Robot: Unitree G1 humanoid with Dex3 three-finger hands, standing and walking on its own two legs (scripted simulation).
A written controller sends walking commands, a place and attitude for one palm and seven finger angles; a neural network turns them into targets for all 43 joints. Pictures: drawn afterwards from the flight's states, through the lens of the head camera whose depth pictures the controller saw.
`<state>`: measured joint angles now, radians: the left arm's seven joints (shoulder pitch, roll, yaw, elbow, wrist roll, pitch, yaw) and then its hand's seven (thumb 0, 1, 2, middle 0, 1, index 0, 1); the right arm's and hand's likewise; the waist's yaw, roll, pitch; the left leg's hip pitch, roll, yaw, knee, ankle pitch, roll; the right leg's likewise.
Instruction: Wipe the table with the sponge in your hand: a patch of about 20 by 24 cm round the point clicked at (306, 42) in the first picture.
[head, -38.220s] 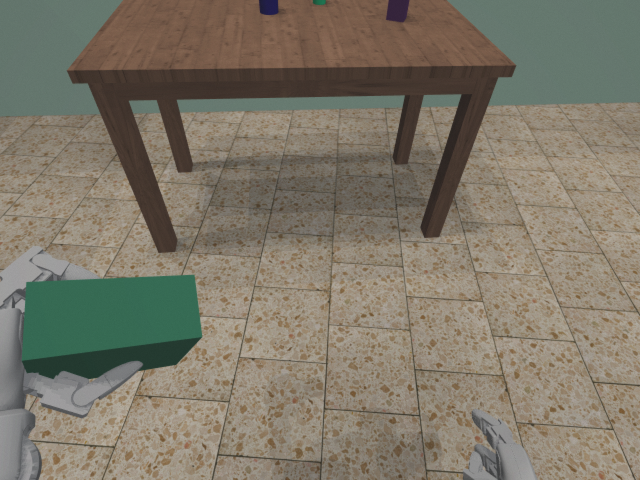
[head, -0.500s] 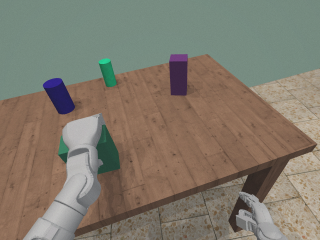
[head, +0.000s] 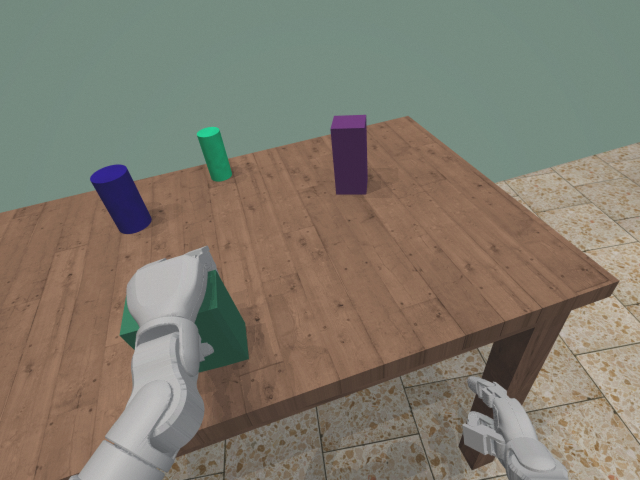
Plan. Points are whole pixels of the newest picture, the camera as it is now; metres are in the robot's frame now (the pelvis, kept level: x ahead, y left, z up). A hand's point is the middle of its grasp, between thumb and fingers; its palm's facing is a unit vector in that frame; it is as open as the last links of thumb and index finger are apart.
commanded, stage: slide across to the third lane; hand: left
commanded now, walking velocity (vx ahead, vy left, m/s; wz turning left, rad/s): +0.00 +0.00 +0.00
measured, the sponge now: (197, 336) +0.28 +0.22 +0.05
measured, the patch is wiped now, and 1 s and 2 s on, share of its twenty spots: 0.70 0.80 0.90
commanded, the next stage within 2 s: wipe forward along the third lane in 0.56 s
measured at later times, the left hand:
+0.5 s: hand (229, 296) +0.30 +0.16 +0.11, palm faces +0.09 -0.09 -0.99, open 10.3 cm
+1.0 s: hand (245, 279) +0.34 +0.15 +0.11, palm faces +0.05 -0.07 -1.00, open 10.3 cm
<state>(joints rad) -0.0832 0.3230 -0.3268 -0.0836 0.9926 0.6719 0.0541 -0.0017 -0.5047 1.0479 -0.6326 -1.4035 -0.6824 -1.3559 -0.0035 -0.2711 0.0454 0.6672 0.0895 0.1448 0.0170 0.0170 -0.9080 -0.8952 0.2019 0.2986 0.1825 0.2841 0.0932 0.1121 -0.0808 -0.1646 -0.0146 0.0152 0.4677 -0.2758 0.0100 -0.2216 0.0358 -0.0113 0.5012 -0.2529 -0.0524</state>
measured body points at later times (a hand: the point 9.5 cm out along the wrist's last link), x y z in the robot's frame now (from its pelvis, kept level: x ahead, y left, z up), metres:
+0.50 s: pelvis -0.01 -0.02 +0.00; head -0.04 -0.07 +0.45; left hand +0.29 +0.16 +0.16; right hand +0.25 -0.21 -0.08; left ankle -0.01 +0.12 -0.74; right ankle +0.01 -0.09 -0.74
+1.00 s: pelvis -0.01 -0.02 +0.00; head -0.04 -0.07 +0.45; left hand +0.33 +0.15 +0.16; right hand +0.23 -0.22 -0.08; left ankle -0.01 +0.12 -0.74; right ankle +0.01 -0.09 -0.74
